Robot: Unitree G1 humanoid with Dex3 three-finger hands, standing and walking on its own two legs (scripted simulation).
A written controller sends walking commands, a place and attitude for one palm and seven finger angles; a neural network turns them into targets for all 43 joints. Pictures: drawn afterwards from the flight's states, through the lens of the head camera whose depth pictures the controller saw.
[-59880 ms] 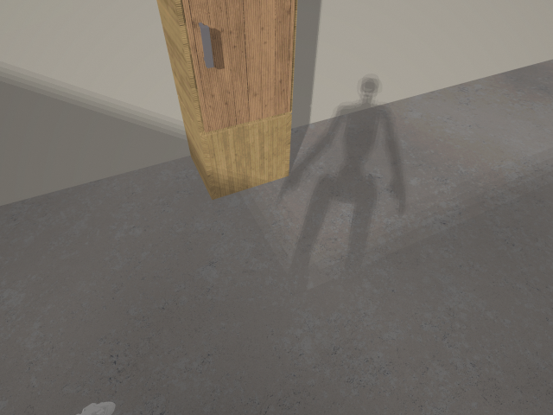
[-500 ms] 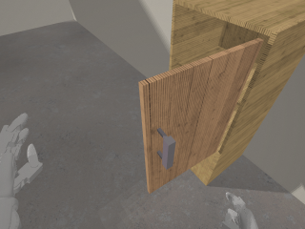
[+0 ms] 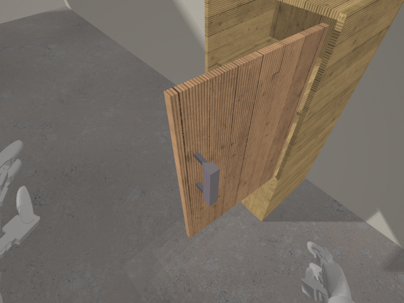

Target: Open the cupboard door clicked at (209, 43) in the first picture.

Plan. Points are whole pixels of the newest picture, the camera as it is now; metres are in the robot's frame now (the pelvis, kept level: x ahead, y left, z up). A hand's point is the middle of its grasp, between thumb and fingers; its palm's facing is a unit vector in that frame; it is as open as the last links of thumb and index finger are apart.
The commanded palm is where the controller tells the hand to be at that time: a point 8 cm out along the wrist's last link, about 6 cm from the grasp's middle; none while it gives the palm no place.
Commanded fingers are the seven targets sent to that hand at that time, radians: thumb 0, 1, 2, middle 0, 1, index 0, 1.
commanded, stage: step back with the hand held close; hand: left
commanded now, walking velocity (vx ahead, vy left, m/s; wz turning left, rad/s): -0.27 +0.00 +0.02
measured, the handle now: (204, 179) +0.37 +0.03 +0.01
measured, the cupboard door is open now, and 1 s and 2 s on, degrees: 85 85 85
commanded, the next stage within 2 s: stop stepping back and stand still in 1.18 s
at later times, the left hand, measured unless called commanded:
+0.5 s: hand out of the picture +0.10 +0.29 +0.15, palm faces +0.52 -0.71 -0.48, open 7.4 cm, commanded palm +0.04 +0.32 +0.17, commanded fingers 0.00 0.90 0.90 -0.20 -0.30 -0.20 -0.30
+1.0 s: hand out of the picture +0.04 +0.28 +0.15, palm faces +0.51 -0.73 -0.45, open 7.4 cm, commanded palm -0.04 +0.32 +0.17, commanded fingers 0.00 0.90 0.90 -0.20 -0.30 -0.20 -0.30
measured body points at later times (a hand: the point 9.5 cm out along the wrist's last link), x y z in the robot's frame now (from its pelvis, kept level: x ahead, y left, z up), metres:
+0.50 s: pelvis -0.08 +0.01 -0.02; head -0.06 +0.02 +0.43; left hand +0.07 +0.32 +0.18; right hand +0.10 -0.22 -0.10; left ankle -0.02 +0.11 -0.74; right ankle +0.04 -0.12 -0.74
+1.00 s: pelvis -0.14 +0.00 -0.03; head -0.11 +0.03 +0.42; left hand +0.01 +0.32 +0.18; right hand +0.06 -0.22 -0.10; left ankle -0.10 +0.11 -0.74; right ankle +0.01 -0.13 -0.74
